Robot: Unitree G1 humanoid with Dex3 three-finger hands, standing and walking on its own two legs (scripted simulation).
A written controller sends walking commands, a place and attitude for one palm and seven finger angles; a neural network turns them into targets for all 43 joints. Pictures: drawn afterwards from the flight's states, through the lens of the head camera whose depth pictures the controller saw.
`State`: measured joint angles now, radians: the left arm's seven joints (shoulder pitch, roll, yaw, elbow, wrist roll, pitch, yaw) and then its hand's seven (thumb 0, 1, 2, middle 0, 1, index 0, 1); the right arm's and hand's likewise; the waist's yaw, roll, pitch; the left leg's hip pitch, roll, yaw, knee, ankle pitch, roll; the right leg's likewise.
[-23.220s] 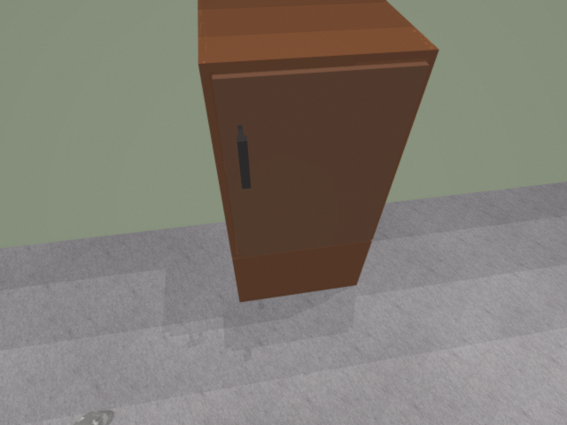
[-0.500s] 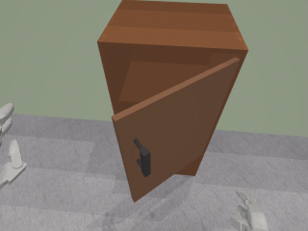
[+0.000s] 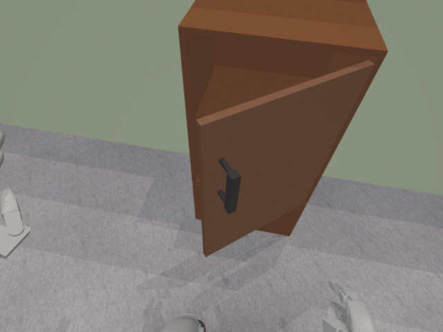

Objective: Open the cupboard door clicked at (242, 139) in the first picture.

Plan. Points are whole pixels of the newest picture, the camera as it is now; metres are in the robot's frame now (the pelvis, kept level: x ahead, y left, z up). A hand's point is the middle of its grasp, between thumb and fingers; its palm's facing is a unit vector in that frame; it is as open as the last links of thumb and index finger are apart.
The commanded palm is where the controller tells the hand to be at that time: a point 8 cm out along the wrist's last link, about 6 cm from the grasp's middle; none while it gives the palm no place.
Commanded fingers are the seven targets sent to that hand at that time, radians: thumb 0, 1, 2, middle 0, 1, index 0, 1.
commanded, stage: step back with the hand held close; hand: left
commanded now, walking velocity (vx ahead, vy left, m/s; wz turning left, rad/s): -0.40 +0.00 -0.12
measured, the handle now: (227, 186) +0.40 +0.02 +0.00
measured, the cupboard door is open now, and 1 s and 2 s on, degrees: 41 41 41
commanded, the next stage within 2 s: stop stepping back and stand still in 0.12 s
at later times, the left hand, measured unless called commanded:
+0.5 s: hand out of the picture +0.08 +0.25 +0.18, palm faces +0.32 -0.82 -0.47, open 7.4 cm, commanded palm +0.04 +0.29 +0.19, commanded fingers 0.00 0.90 0.90 -0.20 -0.30 -0.20 -0.30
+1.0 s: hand out of the picture +0.07 +0.23 +0.18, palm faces +0.37 -0.80 -0.48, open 7.4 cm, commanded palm +0.02 +0.27 +0.19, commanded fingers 0.00 0.90 0.90 -0.20 -0.30 -0.20 -0.30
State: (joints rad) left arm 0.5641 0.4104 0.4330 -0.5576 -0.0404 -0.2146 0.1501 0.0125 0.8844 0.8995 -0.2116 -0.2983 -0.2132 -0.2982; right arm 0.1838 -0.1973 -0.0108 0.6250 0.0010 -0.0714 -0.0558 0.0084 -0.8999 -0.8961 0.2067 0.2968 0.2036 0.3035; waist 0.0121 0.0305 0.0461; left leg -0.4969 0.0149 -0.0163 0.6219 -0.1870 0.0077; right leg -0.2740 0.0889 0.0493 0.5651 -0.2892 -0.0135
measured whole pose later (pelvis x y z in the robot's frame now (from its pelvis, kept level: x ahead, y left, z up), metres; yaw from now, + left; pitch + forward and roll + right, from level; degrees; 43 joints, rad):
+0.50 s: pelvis -0.13 +0.00 +0.01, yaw -5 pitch +1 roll -2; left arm 0.61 0.45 0.41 -0.59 -0.07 -0.14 0.14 0.01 0.88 0.90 -0.21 -0.30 -0.22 -0.30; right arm 0.21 -0.19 0.02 0.64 -0.01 -0.08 -0.04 0.00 -0.90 -0.90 0.21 0.30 0.20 0.30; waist 0.01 -0.01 -0.03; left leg -0.54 0.01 0.00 0.72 -0.23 -0.02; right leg -0.13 0.05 -0.02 0.47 -0.35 -0.04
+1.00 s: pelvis -0.15 -0.02 +0.01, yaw -6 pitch -1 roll +2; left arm 0.55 0.39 0.41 -0.41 -0.02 -0.23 0.15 0.01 0.88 0.90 -0.22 -0.30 -0.22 -0.30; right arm 0.28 -0.21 -0.01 0.70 -0.01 -0.12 -0.06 0.01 -0.90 -0.90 0.21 0.30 0.20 0.30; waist 0.00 -0.01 -0.02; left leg -0.44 0.02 0.04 0.86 -0.31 0.00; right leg -0.19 0.02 -0.05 0.49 -0.28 -0.07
